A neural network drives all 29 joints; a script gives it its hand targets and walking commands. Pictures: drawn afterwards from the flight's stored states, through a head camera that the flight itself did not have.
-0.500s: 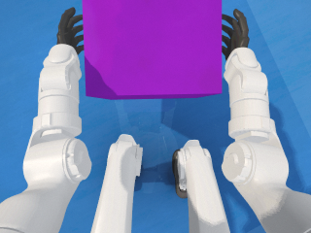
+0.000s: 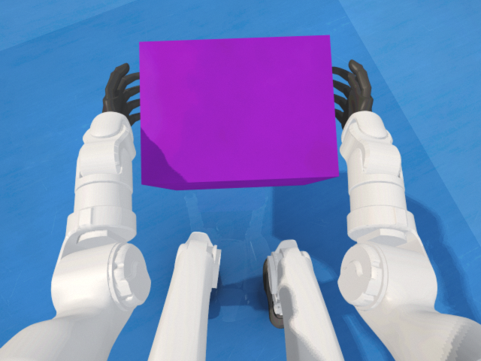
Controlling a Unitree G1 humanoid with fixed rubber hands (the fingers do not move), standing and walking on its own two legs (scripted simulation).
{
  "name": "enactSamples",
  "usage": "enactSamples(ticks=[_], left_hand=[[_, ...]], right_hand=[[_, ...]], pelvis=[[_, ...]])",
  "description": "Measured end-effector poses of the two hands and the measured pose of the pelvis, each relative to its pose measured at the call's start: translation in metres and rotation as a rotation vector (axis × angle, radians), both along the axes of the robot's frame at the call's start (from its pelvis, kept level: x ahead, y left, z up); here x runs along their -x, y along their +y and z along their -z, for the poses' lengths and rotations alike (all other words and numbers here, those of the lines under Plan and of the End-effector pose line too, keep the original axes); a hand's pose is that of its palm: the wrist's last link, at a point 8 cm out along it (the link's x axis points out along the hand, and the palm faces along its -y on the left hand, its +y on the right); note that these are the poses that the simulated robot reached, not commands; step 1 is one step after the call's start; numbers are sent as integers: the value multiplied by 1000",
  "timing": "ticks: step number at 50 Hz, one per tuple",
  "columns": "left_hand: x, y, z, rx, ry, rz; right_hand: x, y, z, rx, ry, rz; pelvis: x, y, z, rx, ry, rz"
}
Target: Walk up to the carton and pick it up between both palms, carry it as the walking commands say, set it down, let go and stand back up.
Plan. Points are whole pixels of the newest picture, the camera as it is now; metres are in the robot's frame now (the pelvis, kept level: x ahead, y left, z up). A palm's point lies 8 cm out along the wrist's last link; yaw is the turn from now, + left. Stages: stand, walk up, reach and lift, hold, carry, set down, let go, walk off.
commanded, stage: reach and lift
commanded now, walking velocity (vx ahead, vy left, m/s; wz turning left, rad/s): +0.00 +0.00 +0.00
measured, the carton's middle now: (238, 128) +0.48 +0.04 -0.15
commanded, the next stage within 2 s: none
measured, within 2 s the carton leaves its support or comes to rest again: neither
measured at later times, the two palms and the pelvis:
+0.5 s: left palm (102, 111) +0.44 +0.22 +0.00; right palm (387, 108) +0.47 -0.14 +0.02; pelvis +0.02 +0.00 +0.06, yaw +0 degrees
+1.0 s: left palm (76, 104) +0.42 +0.21 +0.07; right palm (433, 99) +0.45 -0.15 +0.09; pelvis +0.04 +0.00 +0.13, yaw +1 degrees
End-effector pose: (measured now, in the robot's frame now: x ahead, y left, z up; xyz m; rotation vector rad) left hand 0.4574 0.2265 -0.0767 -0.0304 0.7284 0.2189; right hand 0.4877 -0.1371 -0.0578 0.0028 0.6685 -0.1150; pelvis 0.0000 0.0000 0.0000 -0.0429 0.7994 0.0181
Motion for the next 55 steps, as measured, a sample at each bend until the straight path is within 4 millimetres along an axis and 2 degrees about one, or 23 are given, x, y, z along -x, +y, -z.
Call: enactSamples(ticks=[55], left_hand=[[45, -15, -161, 1, 30, 8]], right_hand=[[44, -15, -165, 32, 17, -7]], pelvis=[[-41, -5, -144, -28, -225, 0]])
